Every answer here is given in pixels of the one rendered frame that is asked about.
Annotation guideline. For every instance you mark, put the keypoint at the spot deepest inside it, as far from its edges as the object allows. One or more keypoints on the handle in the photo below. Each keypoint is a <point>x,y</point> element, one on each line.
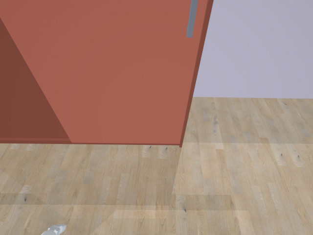
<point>192,16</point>

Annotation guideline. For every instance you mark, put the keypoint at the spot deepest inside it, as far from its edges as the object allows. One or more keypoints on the wardrobe door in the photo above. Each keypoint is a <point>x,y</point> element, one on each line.
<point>113,71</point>
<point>24,109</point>

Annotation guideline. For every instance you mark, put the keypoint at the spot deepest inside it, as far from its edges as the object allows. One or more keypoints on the left robot hand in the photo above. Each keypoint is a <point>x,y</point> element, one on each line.
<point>55,229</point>

